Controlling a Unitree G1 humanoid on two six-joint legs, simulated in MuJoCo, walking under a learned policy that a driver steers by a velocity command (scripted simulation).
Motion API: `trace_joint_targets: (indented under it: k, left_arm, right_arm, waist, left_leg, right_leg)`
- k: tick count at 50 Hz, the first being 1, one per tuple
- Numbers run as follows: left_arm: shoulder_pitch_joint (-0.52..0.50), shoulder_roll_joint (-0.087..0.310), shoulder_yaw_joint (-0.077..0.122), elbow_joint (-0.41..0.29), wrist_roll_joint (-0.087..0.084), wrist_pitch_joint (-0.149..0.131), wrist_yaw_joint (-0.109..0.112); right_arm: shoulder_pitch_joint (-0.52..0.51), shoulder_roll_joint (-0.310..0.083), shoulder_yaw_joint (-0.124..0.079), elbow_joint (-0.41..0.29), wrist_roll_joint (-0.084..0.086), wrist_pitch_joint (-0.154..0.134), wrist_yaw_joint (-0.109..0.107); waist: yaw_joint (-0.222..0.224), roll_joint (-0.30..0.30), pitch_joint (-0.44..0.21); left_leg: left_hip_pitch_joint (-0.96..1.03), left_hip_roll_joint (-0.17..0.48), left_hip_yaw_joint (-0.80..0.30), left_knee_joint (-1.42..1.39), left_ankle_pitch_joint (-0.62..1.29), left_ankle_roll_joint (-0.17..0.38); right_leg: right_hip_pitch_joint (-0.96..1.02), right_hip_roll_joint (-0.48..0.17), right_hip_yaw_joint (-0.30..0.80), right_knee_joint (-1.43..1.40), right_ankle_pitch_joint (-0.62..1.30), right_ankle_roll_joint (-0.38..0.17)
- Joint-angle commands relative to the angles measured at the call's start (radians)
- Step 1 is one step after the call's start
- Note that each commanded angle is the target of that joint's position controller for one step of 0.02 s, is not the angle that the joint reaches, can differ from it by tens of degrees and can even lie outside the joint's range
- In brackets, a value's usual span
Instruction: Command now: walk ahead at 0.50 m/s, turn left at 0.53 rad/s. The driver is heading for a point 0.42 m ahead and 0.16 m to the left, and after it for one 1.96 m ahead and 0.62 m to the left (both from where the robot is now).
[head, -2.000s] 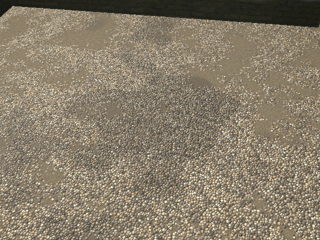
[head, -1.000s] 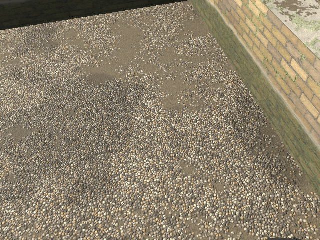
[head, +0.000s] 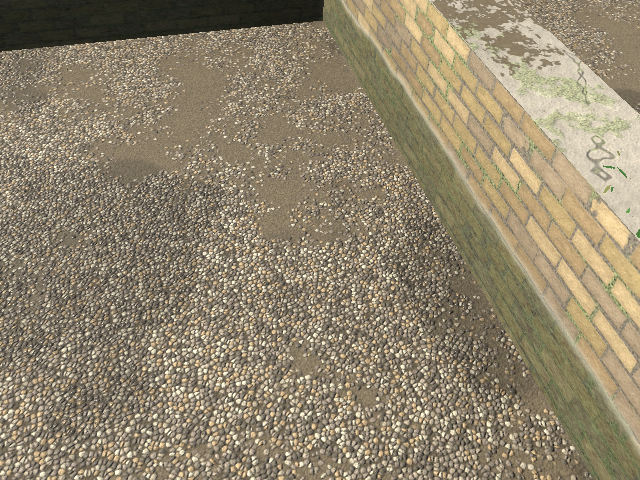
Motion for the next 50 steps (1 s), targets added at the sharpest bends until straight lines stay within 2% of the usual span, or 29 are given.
trace_joint_targets:
  k: [1,3,6,9,12,15,16,17,19,21,23,25,26,27,28,29,30,32,33,34,37,40,42,43,44,45,46,47,50]
  left_arm:
    - [-0.100,0.090,0.030,-0.106,0.004,-0.019,-0.003]
    - [-0.119,0.073,0.025,-0.119,0.005,-0.016,-0.008]
    - [-0.118,0.078,0.026,-0.122,0.012,-0.023,-0.019]
    - [-0.057,0.089,0.035,-0.104,0.017,-0.027,-0.017]
    - [-0.026,0.085,0.038,-0.093,0.018,-0.022,-0.013]
    - [-0.039,0.098,0.041,-0.082,0.011,-0.018,-0.010]
    - [-0.054,0.096,0.040,-0.085,0.012,-0.014,-0.012]
    - [-0.094,0.094,0.041,-0.094,0.008,-0.005,-0.015]
    - [-0.166,0.058,0.031,-0.139,0.006,0.013,-0.024]
    - [-0.193,0.035,0.020,-0.182,-0.003,0.012,-0.031]
    - [-0.164,0.049,0.014,-0.184,0.006,-0.011,-0.028]
    - [-0.109,0.055,0.012,-0.162,0.011,-0.032,-0.021]
    - [-0.053,0.012,0.005,-0.137,0.005,-0.033,-0.007]
    - [0.002,-0.022,0.001,-0.108,0.016,-0.026,0.003]
    - [0.000,0.044,0.015,-0.106,0.035,-0.022,-0.002]
    - [-0.005,0.088,0.029,-0.116,0.032,-0.013,-0.006]
    - [0.021,0.095,0.028,-0.116,0.025,-0.009,-0.002]
    - [-0.039,0.069,0.009,-0.120,0.023,-0.020,-0.004]
    - [-0.065,0.069,0.005,-0.117,0.007,-0.032,-0.011]
    - [-0.074,0.069,0.007,-0.118,0.002,-0.036,-0.019]
    - [-0.102,0.053,0.003,-0.114,0.007,-0.041,-0.036]
    - [-0.055,0.093,0.028,-0.093,0.006,-0.040,-0.050]
    - [-0.064,0.102,0.036,-0.094,-0.004,-0.028,-0.048]
    - [-0.070,0.088,0.035,-0.101,-0.005,-0.027,-0.044]
    - [-0.095,0.039,0.017,-0.148,0.001,-0.023,-0.054]
    - [-0.176,0.052,0.017,-0.195,-0.003,-0.018,-0.062]
    - [-0.189,0.085,0.032,-0.200,-0.012,-0.020,-0.054]
    - [-0.152,0.092,0.039,-0.191,-0.013,-0.026,-0.045]
    - [-0.063,0.059,0.025,-0.157,-0.005,-0.037,-0.032]
  right_arm:
    - [-0.004,-0.072,-0.013,-0.079,0.005,-0.006,-0.006]
    - [-0.014,-0.101,-0.019,-0.093,0.014,0.003,-0.009]
    - [-0.039,-0.135,-0.025,-0.112,0.019,0.020,-0.009]
    - [-0.061,-0.121,-0.022,-0.123,0.019,0.017,-0.013]
    - [-0.071,-0.063,-0.017,-0.133,0.023,0.017,-0.029]
    - [-0.092,-0.047,-0.017,-0.136,0.004,0.026,-0.026]
    - [-0.070,-0.036,-0.013,-0.129,0.004,0.026,-0.024]
    - [-0.015,-0.044,-0.017,-0.114,0.025,0.023,-0.022]
    - [0.007,-0.096,-0.025,-0.100,0.033,0.020,-0.016]
    - [0.000,-0.150,-0.034,-0.101,0.011,0.025,-0.022]
    - [-0.059,-0.169,-0.044,-0.122,-0.018,0.029,-0.039]
    - [-0.160,-0.133,-0.038,-0.138,-0.022,0.027,-0.046]
    - [-0.222,-0.096,-0.031,-0.150,-0.010,0.020,-0.042]
    - [-0.216,-0.057,-0.023,-0.140,0.011,0.016,-0.038]
    - [-0.140,-0.033,-0.018,-0.137,0.028,0.018,-0.037]
    - [-0.144,-0.053,-0.026,-0.144,0.016,0.017,-0.034]
    - [-0.176,-0.111,-0.050,-0.134,-0.011,0.012,-0.030]
    - [-0.164,-0.111,-0.053,-0.120,0.009,0.001,-0.022]
    - [-0.116,-0.120,-0.056,-0.097,0.004,0.002,-0.024]
    - [-0.092,-0.111,-0.055,-0.082,0.015,0.003,-0.024]
    - [-0.138,-0.097,-0.041,-0.087,0.024,0.019,-0.027]
    - [-0.164,-0.088,-0.030,-0.109,0.010,0.015,-0.018]
    - [-0.095,-0.072,-0.024,-0.088,-0.008,0.009,-0.008]
    - [-0.032,-0.079,-0.027,-0.074,-0.015,0.008,-0.007]
    - [-0.025,-0.168,-0.056,-0.067,0.019,0.005,-0.013]
    - [-0.036,-0.211,-0.068,-0.089,0.032,0.010,-0.017]
    - [-0.027,-0.207,-0.071,-0.102,0.015,0.004,-0.028]
    - [-0.045,-0.187,-0.068,-0.107,-0.001,-0.003,-0.044]
    - [-0.155,-0.135,-0.056,-0.114,-0.009,-0.034,-0.053]
  waist:
    - [-0.026,0.051,-0.084]
    - [-0.036,0.137,-0.077]
    - [-0.040,0.160,-0.062]
    - [-0.012,0.089,-0.103]
    - [0.008,-0.057,-0.158]
    - [0.010,-0.098,-0.113]
    - [-0.019,-0.065,-0.103]
    - [-0.065,-0.022,-0.105]
    - [-0.094,0.143,-0.040]
    - [-0.089,0.234,-0.009]
    - [-0.066,0.265,-0.049]
    - [-0.008,0.216,-0.103]
    - [0.033,0.171,-0.120]
    - [0.041,0.093,-0.148]
    - [0.017,-0.104,-0.212]
    - [0.054,-0.261,-0.175]
    - [0.071,-0.161,-0.117]
    - [0.005,-0.070,-0.091]
    - [-0.017,-0.078,-0.091]
    - [-0.015,-0.114,-0.114]
    - [-0.022,-0.083,-0.064]
    - [0.004,-0.066,-0.069]
    - [-0.021,-0.040,-0.088]
    - [-0.037,-0.002,-0.091]
    - [-0.052,0.234,-0.072]
    - [-0.098,0.360,-0.006]
    - [-0.106,0.340,-0.012]
    - [-0.079,0.257,-0.048]
    - [-0.004,0.187,-0.172]
  left_leg:
    - [0.021,0.009,-0.015,-0.067,0.362,0.065]
    - [-0.011,0.047,-0.136,-0.132,0.401,0.100]
    - [-0.078,0.070,-0.248,-0.163,0.474,0.132]
    - [-0.171,0.033,-0.209,-0.118,0.442,0.105]
    - [-0.213,-0.028,-0.066,-0.010,0.279,0.045]
    - [-0.164,-0.024,0.025,0.026,0.096,0.042]
    - [-0.128,-0.022,0.031,-0.009,0.153,0.054]
    - [-0.124,-0.021,-0.007,-0.067,0.242,0.073]
    - [-0.153,0.010,-0.202,-0.171,0.383,0.119]
    - [-0.122,0.075,-0.446,-0.256,0.376,0.183]
    - [-0.020,0.128,-0.550,-0.283,0.450,0.220]
    - [-0.047,0.109,-0.502,-0.267,0.531,0.189]
    - [-0.130,0.080,-0.423,-0.235,0.536,0.148]
    - [-0.236,0.032,-0.348,-0.186,0.423,0.096]
    - [-0.379,-0.058,-0.227,-0.087,0.158,0.049]
    - [-0.451,-0.095,-0.141,0.036,-0.071,0.018]
    - [-0.440,-0.081,-0.127,0.154,-0.063,-0.010]
    - [-0.342,-0.042,-0.098,0.216,0.013,-0.036]
    - [-0.286,-0.026,-0.076,0.212,0.040,-0.042]
    - [-0.259,-0.019,-0.045,0.222,0.031,-0.042]
    - [-0.221,0.018,-0.016,0.127,0.066,-0.051]
    - [-0.136,0.007,0.079,-0.021,0.055,-0.025]
    - [0.009,-0.013,0.104,-0.135,0.126,0.013]
    - [0.075,0.006,0.045,-0.160,0.154,0.036]
    - [0.015,0.074,-0.199,-0.292,-0.060,0.100]
    - [0.018,0.166,-0.444,-0.403,-0.097,0.166]
    - [0.070,0.209,-0.504,-0.416,0.023,0.211]
    - [0.077,0.225,-0.495,-0.375,0.182,0.239]
    - [0.028,0.136,-0.339,-0.310,0.339,0.187]
  right_leg:
    - [0.038,-0.062,0.052,-0.133,0.205,0.035]
    - [0.032,-0.004,0.004,-0.060,0.144,0.064]
    - [0.052,0.027,-0.001,-0.019,0.090,0.066]
    - [0.193,-0.028,0.015,-0.049,0.173,0.042]
    - [0.303,-0.183,0.067,-0.126,0.434,-0.001]
    - [0.202,-0.258,0.066,-0.166,0.447,-0.023]
    - [0.156,-0.228,0.025,-0.150,0.365,0.002]
    - [0.148,-0.173,-0.032,-0.118,0.215,0.032]
    - [0.051,-0.029,-0.094,0.011,-0.025,0.080]
    - [-0.095,0.073,-0.018,0.127,-0.166,0.102]
    - [-0.204,0.081,0.115,0.191,-0.169,0.097]
    - [-0.080,0.063,0.151,0.075,-0.066,0.083]
    - [0.095,0.042,0.138,-0.092,0.043,0.074]
    - [0.311,0.005,0.106,-0.195,0.178,0.062]
    - [0.489,-0.126,0.222,-0.155,0.288,0.023]
    - [0.437,-0.268,0.386,-0.247,0.378,-0.017]
    - [0.336,-0.298,0.417,-0.287,0.437,-0.035]
    - [0.181,-0.287,0.364,-0.335,0.406,-0.062]
    - [0.127,-0.263,0.324,-0.362,0.371,-0.064]
    - [0.136,-0.233,0.309,-0.381,0.205,-0.070]
    - [0.083,-0.210,0.205,-0.382,0.136,-0.074]
    - [0.070,-0.210,0.144,-0.317,0.006,-0.071]
    - [0.014,-0.178,0.096,-0.249,-0.089,-0.032]
    - [-0.042,-0.135,0.044,-0.155,-0.116,0.000]
    - [-0.123,0.005,-0.100,-0.005,-0.147,0.075]
    - [-0.274,0.052,-0.040,0.147,-0.162,0.091]
    - [-0.361,0.042,0.063,0.251,-0.179,0.101]
    - [-0.364,0.034,0.117,0.310,-0.144,0.114]
    - [-0.168,0.023,0.113,0.195,-0.061,0.101]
